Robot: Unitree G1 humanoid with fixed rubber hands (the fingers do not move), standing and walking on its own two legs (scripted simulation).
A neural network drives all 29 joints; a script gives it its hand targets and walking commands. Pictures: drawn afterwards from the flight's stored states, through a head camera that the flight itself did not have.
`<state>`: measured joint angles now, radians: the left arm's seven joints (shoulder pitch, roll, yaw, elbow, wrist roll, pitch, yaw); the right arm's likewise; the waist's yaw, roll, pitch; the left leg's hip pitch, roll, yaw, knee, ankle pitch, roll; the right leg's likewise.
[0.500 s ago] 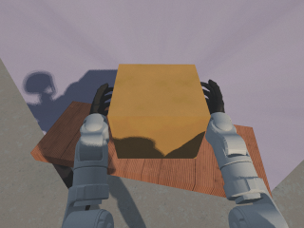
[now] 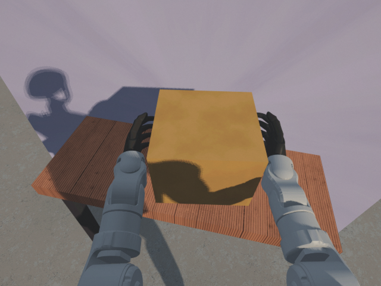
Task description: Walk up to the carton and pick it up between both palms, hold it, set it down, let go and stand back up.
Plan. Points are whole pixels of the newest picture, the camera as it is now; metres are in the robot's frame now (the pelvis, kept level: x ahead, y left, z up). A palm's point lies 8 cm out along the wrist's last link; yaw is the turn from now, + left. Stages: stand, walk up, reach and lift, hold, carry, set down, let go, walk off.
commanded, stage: set down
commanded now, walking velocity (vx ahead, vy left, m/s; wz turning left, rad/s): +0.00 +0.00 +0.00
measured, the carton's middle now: (203, 147) +0.38 +0.00 +0.09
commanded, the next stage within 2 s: none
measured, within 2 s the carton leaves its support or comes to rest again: rests again in 1.80 s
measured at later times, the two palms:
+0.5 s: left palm (139, 152) +0.37 +0.14 +0.08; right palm (271, 155) +0.37 -0.15 +0.08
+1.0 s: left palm (147, 156) +0.39 +0.13 +0.04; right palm (271, 157) +0.39 -0.17 +0.06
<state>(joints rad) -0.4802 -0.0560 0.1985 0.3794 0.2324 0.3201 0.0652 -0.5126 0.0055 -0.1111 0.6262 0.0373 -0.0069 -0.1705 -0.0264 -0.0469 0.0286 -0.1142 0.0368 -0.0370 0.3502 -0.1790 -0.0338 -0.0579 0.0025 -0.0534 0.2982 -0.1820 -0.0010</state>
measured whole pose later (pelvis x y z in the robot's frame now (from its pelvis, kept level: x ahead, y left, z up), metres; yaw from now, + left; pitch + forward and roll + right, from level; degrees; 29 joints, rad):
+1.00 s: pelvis +0.01 +0.00 +0.00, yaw -2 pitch +5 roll +0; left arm -0.66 -0.09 0.42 0.91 0.31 -0.05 0.06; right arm -0.65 0.07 -0.51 0.93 -0.34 -0.22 -0.06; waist 0.01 0.00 -0.03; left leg -0.24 0.04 0.00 0.30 -0.15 -0.03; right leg -0.22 0.00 -0.02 0.30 -0.16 0.00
